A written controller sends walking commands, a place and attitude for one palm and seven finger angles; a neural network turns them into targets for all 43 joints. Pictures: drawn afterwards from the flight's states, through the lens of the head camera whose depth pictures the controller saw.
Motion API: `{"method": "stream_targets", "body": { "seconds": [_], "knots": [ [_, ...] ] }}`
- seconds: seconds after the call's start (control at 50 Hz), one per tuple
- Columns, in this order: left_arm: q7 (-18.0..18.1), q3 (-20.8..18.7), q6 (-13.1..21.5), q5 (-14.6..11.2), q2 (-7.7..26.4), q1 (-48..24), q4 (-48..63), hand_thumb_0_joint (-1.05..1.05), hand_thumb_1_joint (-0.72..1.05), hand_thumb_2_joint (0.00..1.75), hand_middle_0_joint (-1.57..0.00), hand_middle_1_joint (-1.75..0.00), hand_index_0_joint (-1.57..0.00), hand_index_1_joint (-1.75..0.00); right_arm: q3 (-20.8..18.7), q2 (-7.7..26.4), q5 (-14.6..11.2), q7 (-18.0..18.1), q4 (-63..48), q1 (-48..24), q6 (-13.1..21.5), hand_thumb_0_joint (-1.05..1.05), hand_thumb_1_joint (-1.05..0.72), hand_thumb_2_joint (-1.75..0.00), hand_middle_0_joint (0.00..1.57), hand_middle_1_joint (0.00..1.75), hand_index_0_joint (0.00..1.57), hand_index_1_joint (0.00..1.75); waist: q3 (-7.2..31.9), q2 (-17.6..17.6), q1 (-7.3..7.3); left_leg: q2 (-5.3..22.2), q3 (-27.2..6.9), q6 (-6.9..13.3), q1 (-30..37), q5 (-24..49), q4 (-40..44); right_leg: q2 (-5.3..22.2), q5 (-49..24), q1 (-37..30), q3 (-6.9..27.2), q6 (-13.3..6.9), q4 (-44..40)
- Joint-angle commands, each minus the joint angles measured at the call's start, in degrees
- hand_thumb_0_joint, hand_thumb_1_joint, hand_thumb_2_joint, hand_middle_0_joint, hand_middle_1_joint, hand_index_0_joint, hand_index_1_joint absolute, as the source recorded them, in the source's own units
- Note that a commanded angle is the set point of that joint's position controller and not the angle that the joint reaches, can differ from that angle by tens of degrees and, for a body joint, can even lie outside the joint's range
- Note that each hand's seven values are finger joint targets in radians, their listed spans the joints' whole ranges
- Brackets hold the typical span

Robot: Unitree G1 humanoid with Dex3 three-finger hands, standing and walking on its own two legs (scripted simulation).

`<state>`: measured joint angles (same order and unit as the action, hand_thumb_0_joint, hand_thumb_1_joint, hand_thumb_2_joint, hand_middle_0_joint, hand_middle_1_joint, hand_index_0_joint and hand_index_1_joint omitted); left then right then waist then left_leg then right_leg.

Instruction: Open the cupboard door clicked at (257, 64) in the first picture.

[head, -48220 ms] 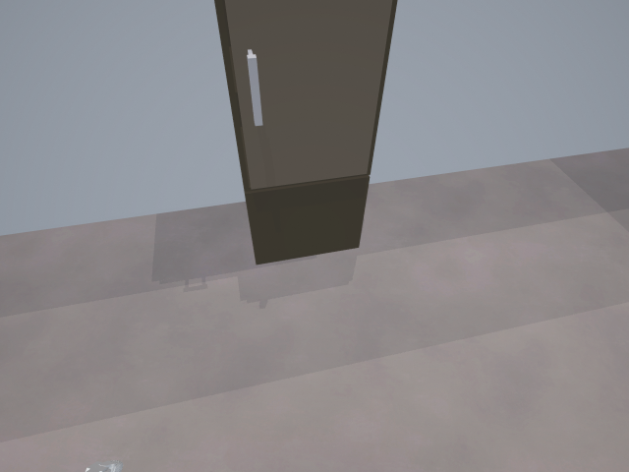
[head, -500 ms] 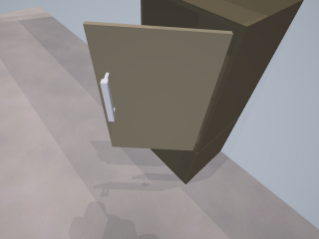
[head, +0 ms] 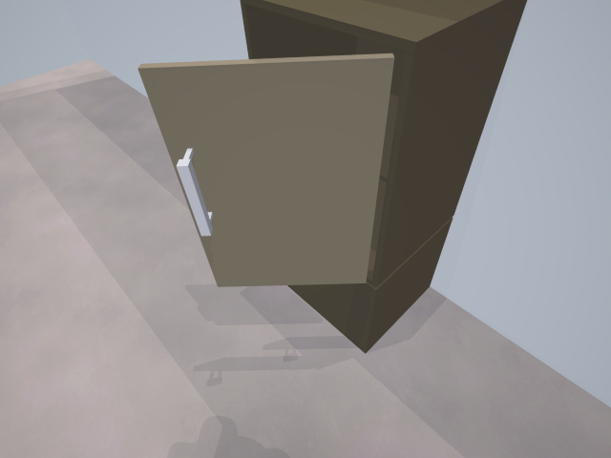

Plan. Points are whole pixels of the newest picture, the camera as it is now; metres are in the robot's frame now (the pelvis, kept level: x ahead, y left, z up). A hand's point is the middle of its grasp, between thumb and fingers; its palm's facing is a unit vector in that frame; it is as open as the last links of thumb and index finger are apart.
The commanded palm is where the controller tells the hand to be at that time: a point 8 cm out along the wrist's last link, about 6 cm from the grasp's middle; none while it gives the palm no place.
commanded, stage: come to a stop and stand still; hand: left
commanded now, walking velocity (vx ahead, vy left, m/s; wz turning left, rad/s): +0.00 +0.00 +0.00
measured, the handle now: (198, 193) +0.59 +0.24 +0.01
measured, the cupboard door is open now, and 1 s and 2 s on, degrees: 46 46 46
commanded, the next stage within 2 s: look again from close up in 1.12 s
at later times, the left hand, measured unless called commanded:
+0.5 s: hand out of the picture +0.03 +0.15 -0.17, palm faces +0.01 -0.98 -0.20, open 7.3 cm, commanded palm none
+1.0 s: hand out of the picture +0.07 +0.15 -0.17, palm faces +0.03 -0.98 -0.22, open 7.4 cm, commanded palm none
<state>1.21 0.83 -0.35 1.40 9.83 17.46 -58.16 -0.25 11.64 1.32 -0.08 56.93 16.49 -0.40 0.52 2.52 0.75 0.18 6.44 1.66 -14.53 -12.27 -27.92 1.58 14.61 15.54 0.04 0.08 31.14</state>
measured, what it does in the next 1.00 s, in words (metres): shifts its weight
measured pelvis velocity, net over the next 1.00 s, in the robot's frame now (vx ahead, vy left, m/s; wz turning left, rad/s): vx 0.06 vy -0.03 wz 0.01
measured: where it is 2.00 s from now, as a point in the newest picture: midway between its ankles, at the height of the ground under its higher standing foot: outside the picture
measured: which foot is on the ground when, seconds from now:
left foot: down 0.00-1.00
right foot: down 0.00-1.00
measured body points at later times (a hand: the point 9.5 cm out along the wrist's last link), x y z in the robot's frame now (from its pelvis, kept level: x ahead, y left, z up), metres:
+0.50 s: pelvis +0.03 -0.02 +0.01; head +0.05 -0.03 +0.45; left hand +0.03 +0.20 -0.15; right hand +0.02 -0.24 -0.16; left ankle +0.03 +0.10 -0.74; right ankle +0.03 -0.12 -0.74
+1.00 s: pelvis +0.06 -0.03 +0.01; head +0.08 -0.04 +0.46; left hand +0.07 +0.20 -0.15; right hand +0.09 -0.26 -0.15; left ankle +0.03 +0.10 -0.74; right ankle +0.03 -0.12 -0.74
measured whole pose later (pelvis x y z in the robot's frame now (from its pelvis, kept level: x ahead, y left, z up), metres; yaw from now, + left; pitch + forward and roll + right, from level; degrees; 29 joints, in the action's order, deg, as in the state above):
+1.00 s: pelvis +0.06 -0.03 +0.01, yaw +1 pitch +0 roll +1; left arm 1.6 0.1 1.1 1.0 9.8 14.4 -62.9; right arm 0.4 9.7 0.8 1.7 64.5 12.7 1.1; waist -1.8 -0.2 -0.3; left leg 2.6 4.6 -1.6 -8.2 -14.6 -23.3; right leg -1.1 16.8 8.4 -1.7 -2.3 25.4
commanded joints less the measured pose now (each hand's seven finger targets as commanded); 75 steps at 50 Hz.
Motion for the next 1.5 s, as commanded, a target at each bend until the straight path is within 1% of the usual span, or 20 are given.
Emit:
{"method": "stream_targets", "body": {
  "seconds": [0.0, 0.06, 0.16, 0.2, 0.3, 0.36, 0.42, 0.46, 0.62, 0.66, 0.72, 0.78, 0.84, 0.96, 1.04, 1.18, 1.24, 1.26, 1.44, 1.48],
  "knots": [
    [0.41, -1.37, 1.70, -0.45, 7.59, 0.59, 2.40, 0.00, 0.90, 0.90, -0.20, -0.30, -0.20, -0.30, -0.86, 4.38, -0.15, 0.45, -1.25, 2.95, 1.35, 0.00, -0.90, -0.90, 0.20, 0.30, 0.20, 0.30, -5.63, -4.89, 0.32, 4.16, -7.27, 0.35, 0.44, -8.65, 7.02, 4.05, 14.43, 7.04, 7.87, -2.95, -12.01],
    [0.41, -1.21, 1.90, -0.52, 7.12, 0.89, 1.48, 0.00, 0.90, 0.90, -0.20, -0.30, -0.20, -0.30, -0.57, 3.57, -0.30, 0.61, 0.20, 3.40, 1.52, 0.00, -0.90, -0.90, 0.20, 0.30, 0.20, 0.30, -5.45, -5.14, 0.22, 4.56, -7.02, 0.12, 1.14, -6.78, 7.19, 4.04, 11.90, 5.87, 7.41, -2.98, -12.31],
    [0.49, -1.07, 2.26, -0.73, 6.10, 1.42, -0.58, 0.00, 0.90, 0.90, -0.20, -0.30, -0.20, -0.30, -0.26, 2.64, -0.53, 0.96, 2.67, 3.92, 2.09, 0.00, -0.90, -0.90, 0.20, 0.30, 0.20, 0.30, -4.36, -2.96, -0.24, 5.16, -6.97, -0.08, 1.84, -2.64, 7.82, 3.91, 4.61, 2.20, 6.85, -3.00, -11.58],
    [0.53, -1.04, 2.40, -0.81, 5.85, 1.60, -1.53, 0.00, 0.90, 0.90, -0.20, -0.30, -0.20, -0.30, -0.15, 2.67, -0.60, 1.10, 3.54, 4.20, 2.34, 0.00, -0.90, -0.90, 0.20, 0.30, 0.20, 0.30, -3.08, -3.16, -0.37, 5.37, -6.66, -0.20, 2.28, -0.62, 7.56, 4.03, 1.39, 0.34, 6.51, -2.89, -10.98],
    [0.70, -0.99, 2.50, -0.84, 5.25, 1.92, -2.94, 0.00, 0.90, 0.90, -0.20, -0.30, -0.20, -0.30, -0.05, 2.25, -0.68, 1.43, 5.15, 4.25, 2.48, 0.00, -0.90, -0.90, 0.20, 0.30, 0.20, 0.30, -2.62, -2.90, -0.62, 5.75, -6.29, -0.41, 3.23, 2.51, 7.20, 4.10, -4.05, -1.70, 5.94, -2.85, -10.48],
    [0.75, -0.95, 2.33, -0.74, 4.79, 1.93, -3.49, 0.00, 0.90, 0.90, -0.20, -0.30, -0.20, -0.30, -0.10, 1.62, -0.69, 1.61, 5.84, 3.87, 2.38, 0.00, -0.90, -0.90, 0.20, 0.30, 0.20, 0.30, -4.01, -2.20, -0.71, 6.10, -6.20, -0.42, 3.47, 2.74, 7.70, 3.78, -4.99, -1.36, 5.44, -2.82, -10.41],
    [0.81, -1.02, 2.28, -0.79, 4.72, 1.92, -3.65, 0.00, 0.90, 0.90, -0.20, -0.30, -0.20, -0.30, -0.08, 1.75, -0.68, 1.69, 6.05, 3.83, 2.40, 0.00, -0.90, -0.90, 0.20, 0.30, 0.20, 0.30, -3.00, -1.96, -0.72, 6.24, -6.12, -0.45, 4.01, 3.61, 7.62, 3.84, -6.26, -2.27, 5.29, -2.76, -10.08],
    [0.85, -1.07, 2.31, -0.65, 4.80, 1.86, -3.73, 0.00, 0.90, 0.90, -0.20, -0.30, -0.20, -0.30, -0.15, 1.49, -0.74, 1.75, 6.22, 3.31, 2.37, 0.00, -0.90, -0.90, 0.20, 0.30, 0.20, 0.30, -4.10, -3.28, -0.82, 6.27, -6.05, -0.46, 4.02, 4.16, 7.49, 3.82, -7.67, -2.27, 5.09, -2.68, -10.26],
    [0.90, -1.39, 2.40, -0.67, 5.30, 1.34, -3.53, 0.00, 0.90, 0.90, -0.20, -0.30, -0.20, -0.30, -0.28, 2.23, -0.62, 1.94, 6.12, 1.95, 2.46, 0.00, -0.90, -0.90, 0.20, 0.30, 0.20, 0.30, -2.59, -2.77, -0.77, 6.39, -5.89, -0.55, 6.13, 7.87, 7.00, 4.06, -12.80, -3.62, 4.88, -2.71, -9.54],
    [0.92, -1.41, 2.41, -0.58, 5.50, 1.35, -3.39, 0.00, 0.90, 0.90, -0.20, -0.30, -0.20, -0.30, -0.35, 2.27, -0.63, 1.96, 6.10, 1.47, 2.43, 0.00, -0.90, -0.90, 0.20, 0.30, 0.20, 0.30, -3.36, -3.47, -0.92, 6.42, -5.85, -0.48, 6.20, 8.13, 7.04, 4.04, -13.47, -3.55, 4.74, -2.67, -9.73],
    [0.92, -1.60, 2.51, -0.67, 6.12, 0.99, -3.25, 0.00, 0.90, 0.90, -0.20, -0.30, -0.20, -0.30, -0.36, 3.01, -0.61, 2.01, 5.94, 1.14, 2.55, 0.00, -0.90, -0.90, 0.20, 0.30, 0.20, 0.30, -1.43, -2.77, -0.83, 6.50, -5.66, -0.63, 7.04, 9.90, 6.76, 4.37, -15.89, -5.02, 4.54, -2.74, -9.27],
    [0.95, -1.74, 2.55, -0.59, 6.50, 0.82, -3.13, 0.00, 0.90, 0.90, -0.20, -0.30, -0.20, -0.30, -0.37, 3.28, -0.60, 2.08, 5.99, 0.55, 2.53, 0.00, -0.90, -0.90, 0.20, 0.30, 0.20, 0.30, -1.94, -2.79, -0.93, 6.44, -5.63, -0.69, 7.05, 10.90, 6.53, 4.39, -17.95, -5.45, 4.56, -2.77, -9.31],
    [0.92, -1.70, 2.46, -0.70, 6.52, 0.52, -3.16, 0.00, 0.90, 0.90, -0.20, -0.30, -0.20, -0.30, -0.35, 3.46, -0.56, 2.09, 5.91, 0.07, 2.41, 0.00, -0.90, -0.90, 0.20, 0.30, 0.20, 0.30, -1.73, -2.66, -0.90, 6.53, -5.72, -0.77, 7.56, 10.06, 6.90, 4.44, -16.97, -5.32, 4.55, -2.81, -9.52],
    [0.97, -1.82, 2.54, -0.58, 7.01, 0.61, -2.97, 0.00, 0.90, 0.90, -0.20, -0.30, -0.20, -0.30, -0.40, 3.51, -0.56, 2.16, 5.99, -0.62, 2.34, 0.00, -0.90, -0.90, 0.20, 0.30, 0.20, 0.30, -2.44, -3.65, -1.08, 6.54, -5.42, -0.78, 7.86, 11.01, 6.74, 4.52, -19.87, -5.90, 4.34, -2.76, -9.92],
    [0.98, -1.91, 2.57, -0.68, 7.19, 0.34, -2.93, 0.00, 0.90, 0.90, -0.20, -0.30, -0.20, -0.30, -0.46, 3.85, -0.53, 2.17, 6.10, -0.57, 2.33, 0.00, -0.90, -0.90, 0.20, 0.30, 0.20, 0.30, -1.31, -2.82, -1.00, 6.59, -5.41, -0.98, 8.33, 10.99, 6.89, 4.64, -19.87, -6.53, 4.56, -2.85, -9.91],
    [1.02, -1.90, 2.52, -0.66, 7.24, 0.42, -2.97, 0.00, 0.90, 0.90, -0.20, -0.30, -0.20, -0.30, -0.39, 3.79, -0.55, 2.23, 6.42, -0.53, 2.29, 0.00, -0.90, -0.90, 0.20, 0.30, 0.20, 0.30, -2.34, -3.13, -1.09, 6.60, -5.47, -0.98, 8.13, 11.19, 7.17, 4.52, -20.19, -6.58, 4.45, -2.75, -10.34],
    [0.96, -1.92, 2.51, -0.74, 7.13, 0.45, -3.02, 0.00, 0.90, 0.90, -0.20, -0.30, -0.20, -0.30, -0.36, 3.74, -0.51, 2.22, 6.46, -0.44, 2.26, 0.00, -0.90, -0.90, 0.20, 0.30, 0.20, 0.30, -1.94, -2.83, -1.05, 6.65, -5.50, -1.05, 8.17, 10.08, 7.51, 4.54, -18.67, -6.54, 4.59, -2.87, -10.64],
    [0.99, -1.92, 2.46, -0.64, 6.97, 0.45, -3.02, 0.00, 0.90, 0.90, -0.20, -0.30, -0.20, -0.30, -0.37, 3.33, -0.51, 2.25, 6.66, -0.53, 2.23, 0.00, -0.90, -0.90, 0.20, 0.30, 0.20, 0.30, -3.28, -2.93, -1.21, 6.60, -5.53, -0.95, 7.83, 10.20, 7.60, 4.35, -18.55, -6.14, 4.38, -2.82, -10.83],
    [0.95, -1.89, 2.53, -0.76, 6.91, 0.98, -3.35, 0.00, 0.90, 0.90, -0.20, -0.30, -0.20, -0.30, -0.33, 3.32, -0.52, 2.23, 7.10, 0.05, 2.27, 0.00, -0.90, -0.90, 0.20, 0.30, 0.20, 0.30, -2.10, -2.66, -1.15, 6.57, -5.65, -1.04, 8.14, 9.42, 7.86, 4.55, -17.15, -6.53, 4.57, -2.86, -11.17],
    [0.99, -1.82, 2.48, -0.68, 6.74, 1.06, -3.41, 0.00, 0.90, 0.90, -0.20, -0.30, -0.20, -0.30, -0.36, 3.20, -0.57, 2.23, 7.28, 0.21, 2.23, 0.00, -0.90, -0.90, 0.20, 0.30, 0.20, 0.30, -3.40, -3.14, -1.19, 6.57, -5.52, -1.05, 7.62, 8.98, 7.95, 4.51, -16.86, -5.94, 4.36, -2.73, -11.34]
  ]
}}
